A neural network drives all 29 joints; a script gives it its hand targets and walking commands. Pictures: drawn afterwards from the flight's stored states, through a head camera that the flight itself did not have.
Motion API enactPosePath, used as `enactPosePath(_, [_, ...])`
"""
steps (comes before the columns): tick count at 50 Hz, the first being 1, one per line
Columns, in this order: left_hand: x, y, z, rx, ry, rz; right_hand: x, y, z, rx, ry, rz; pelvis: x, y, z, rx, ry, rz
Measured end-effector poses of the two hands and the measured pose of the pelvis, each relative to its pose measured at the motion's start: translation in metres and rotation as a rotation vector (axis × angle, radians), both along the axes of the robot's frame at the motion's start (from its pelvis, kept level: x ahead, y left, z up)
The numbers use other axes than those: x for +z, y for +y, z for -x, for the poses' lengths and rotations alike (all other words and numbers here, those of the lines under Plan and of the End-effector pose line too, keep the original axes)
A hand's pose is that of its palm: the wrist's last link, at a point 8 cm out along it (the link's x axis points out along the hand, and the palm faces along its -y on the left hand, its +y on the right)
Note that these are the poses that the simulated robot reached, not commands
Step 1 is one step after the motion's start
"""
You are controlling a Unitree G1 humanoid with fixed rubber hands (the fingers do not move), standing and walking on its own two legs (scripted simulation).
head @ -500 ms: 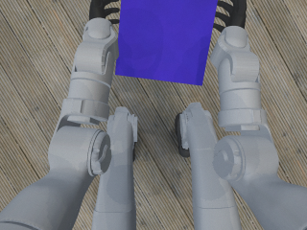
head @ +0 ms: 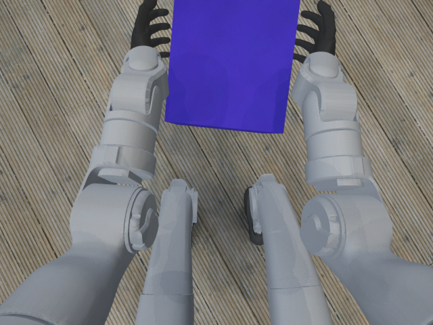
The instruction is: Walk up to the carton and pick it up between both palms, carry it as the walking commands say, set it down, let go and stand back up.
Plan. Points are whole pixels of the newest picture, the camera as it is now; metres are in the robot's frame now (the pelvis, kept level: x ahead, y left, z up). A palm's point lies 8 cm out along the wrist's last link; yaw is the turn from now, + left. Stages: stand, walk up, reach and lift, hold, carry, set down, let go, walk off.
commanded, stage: reach and lift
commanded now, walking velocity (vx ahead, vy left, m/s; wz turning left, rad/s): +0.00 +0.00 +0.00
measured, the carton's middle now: (230, 46) +0.56 -0.03 -0.10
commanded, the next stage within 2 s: none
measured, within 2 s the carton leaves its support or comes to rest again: neither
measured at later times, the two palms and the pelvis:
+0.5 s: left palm (107, 48) +0.46 +0.12 +0.09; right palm (365, 55) +0.44 -0.15 +0.09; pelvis +0.05 +0.00 +0.07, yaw +1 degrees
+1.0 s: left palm (74, 3) +0.47 +0.13 +0.14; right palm (398, 8) +0.45 -0.14 +0.14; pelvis +0.13 +0.01 +0.16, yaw +4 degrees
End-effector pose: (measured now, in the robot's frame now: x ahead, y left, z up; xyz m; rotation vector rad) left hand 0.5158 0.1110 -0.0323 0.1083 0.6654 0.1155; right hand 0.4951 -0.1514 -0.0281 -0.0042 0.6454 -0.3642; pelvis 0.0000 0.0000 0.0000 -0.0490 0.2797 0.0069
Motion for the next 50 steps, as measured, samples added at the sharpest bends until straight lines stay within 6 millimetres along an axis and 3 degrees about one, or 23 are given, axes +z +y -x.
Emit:
enactPosePath(5, [0.014,-0.005,0.005,-0.023,0.03,-0.008,0.014,-0.004,0.01,-0.015,0.031,-0.007,0.018,0.0,-0.016,0.006,0.024,0.003])
enactPosePath(10, [0.031,-0.012,0.027,-0.032,0.063,0.001,0.03,-0.012,0.036,-0.039,0.061,-0.021,0.035,0.0,-0.029,0.013,0.039,0.004])
enactPosePath(16, [0.073,-0.011,0.047,-0.013,0.059,0.016,0.07,-0.01,0.056,-0.048,0.052,-0.043,0.048,-0.003,-0.046,0.016,0.093,0.0])
enactPosePath(22, [0.117,0.004,0.051,0.029,0.016,0.038,0.111,0.0,0.053,0.048,0.014,-0.036,0.063,-0.005,-0.054,0.019,0.093,-0.003])
enactPosePath(27, [0.116,0.013,0.057,0.057,0.075,0.064,0.113,0.002,0.054,0.113,0.058,-0.099,0.082,-0.004,-0.054,0.028,0.085,-0.002])
enactPosePath(32, [0.122,0.007,0.052,-0.029,0.083,-0.013,0.115,-0.002,0.054,0.075,0.077,-0.097,0.1,0.0,-0.062,0.035,0.081,0.002])
enactPosePath(42, [0.164,0.001,0.023,-0.017,0.028,0.051,0.161,-0.003,0.028,0.002,0.03,-0.037,0.13,0.002,-0.096,0.041,0.051,-0.012])
enactPosePath(46, [0.167,0.01,0.028,0.019,0.048,0.061,0.167,0.002,0.028,0.043,0.043,-0.097,0.143,0.003,-0.116,0.044,0.052,-0.014])
enactPosePath(50, [0.174,0.017,0.046,0.025,0.068,0.035,0.172,0.007,0.041,0.088,0.067,-0.119,0.16,0.006,-0.134,0.06,0.035,-0.01])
